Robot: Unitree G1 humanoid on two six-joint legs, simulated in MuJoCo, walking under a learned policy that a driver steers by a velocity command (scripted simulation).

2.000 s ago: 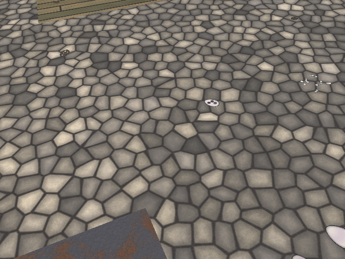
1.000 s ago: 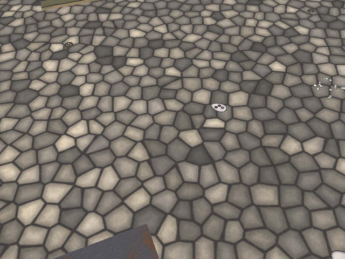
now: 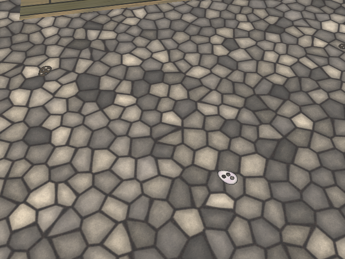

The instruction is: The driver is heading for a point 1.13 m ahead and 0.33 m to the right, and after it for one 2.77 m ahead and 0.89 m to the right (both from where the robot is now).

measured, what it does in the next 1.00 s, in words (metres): walks ahead: right foot, then left foot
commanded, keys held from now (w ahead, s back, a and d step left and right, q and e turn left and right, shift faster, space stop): w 0.58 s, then w+e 0.42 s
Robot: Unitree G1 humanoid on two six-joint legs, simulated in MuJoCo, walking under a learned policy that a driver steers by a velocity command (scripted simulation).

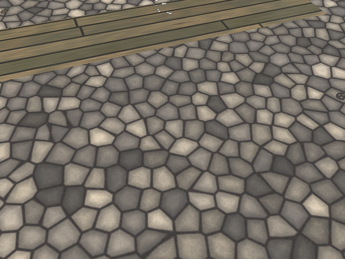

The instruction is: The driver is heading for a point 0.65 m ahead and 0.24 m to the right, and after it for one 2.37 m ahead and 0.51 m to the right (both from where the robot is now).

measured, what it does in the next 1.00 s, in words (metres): walks ahead, turning right: right foot, then left foot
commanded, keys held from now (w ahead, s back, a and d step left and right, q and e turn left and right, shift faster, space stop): w+e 0.84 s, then e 0.10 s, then q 0.06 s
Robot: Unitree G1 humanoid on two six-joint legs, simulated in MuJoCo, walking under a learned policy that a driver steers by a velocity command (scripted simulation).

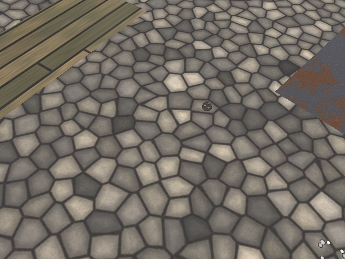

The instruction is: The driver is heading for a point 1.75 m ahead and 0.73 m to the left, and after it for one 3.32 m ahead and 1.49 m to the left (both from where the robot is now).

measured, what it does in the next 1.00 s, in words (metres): steps on the spot, turning left: right foot, then left foot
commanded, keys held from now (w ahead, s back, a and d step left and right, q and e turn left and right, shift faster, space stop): q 1.00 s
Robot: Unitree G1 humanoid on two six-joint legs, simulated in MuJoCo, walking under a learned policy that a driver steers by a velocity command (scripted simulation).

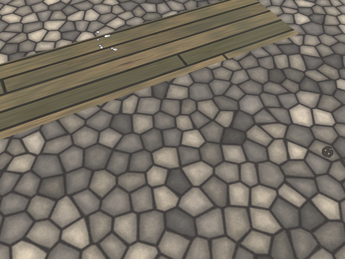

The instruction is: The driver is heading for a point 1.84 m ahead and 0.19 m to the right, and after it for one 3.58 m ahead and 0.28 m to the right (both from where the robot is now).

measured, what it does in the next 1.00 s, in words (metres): steps on the spot: right foot, then left foot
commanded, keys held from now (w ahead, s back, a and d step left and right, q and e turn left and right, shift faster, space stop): q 0.12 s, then no key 0.88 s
